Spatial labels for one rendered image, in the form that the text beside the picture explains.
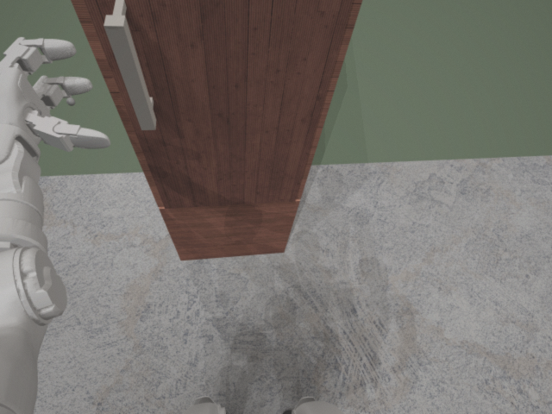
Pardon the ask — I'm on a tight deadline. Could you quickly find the cupboard door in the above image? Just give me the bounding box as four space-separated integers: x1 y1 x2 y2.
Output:
84 0 353 209

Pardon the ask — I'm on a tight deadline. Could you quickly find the robot shin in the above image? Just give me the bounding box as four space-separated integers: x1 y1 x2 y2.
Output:
294 397 315 410
194 396 216 405

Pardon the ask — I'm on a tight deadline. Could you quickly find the robot left shin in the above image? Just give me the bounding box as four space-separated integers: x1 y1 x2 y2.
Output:
194 396 216 405

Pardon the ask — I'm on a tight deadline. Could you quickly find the left robot hand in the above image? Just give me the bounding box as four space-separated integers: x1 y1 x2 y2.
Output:
0 37 110 152

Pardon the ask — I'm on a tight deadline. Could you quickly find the handle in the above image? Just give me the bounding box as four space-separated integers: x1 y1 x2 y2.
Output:
103 0 156 130

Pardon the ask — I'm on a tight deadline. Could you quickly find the robot right shin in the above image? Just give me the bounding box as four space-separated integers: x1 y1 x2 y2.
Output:
294 397 315 410

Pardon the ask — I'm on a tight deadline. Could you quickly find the robot left forearm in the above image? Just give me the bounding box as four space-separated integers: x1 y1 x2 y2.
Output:
0 123 47 254

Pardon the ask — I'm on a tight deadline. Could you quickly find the robot left upper arm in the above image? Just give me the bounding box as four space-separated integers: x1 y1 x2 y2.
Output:
0 247 67 414

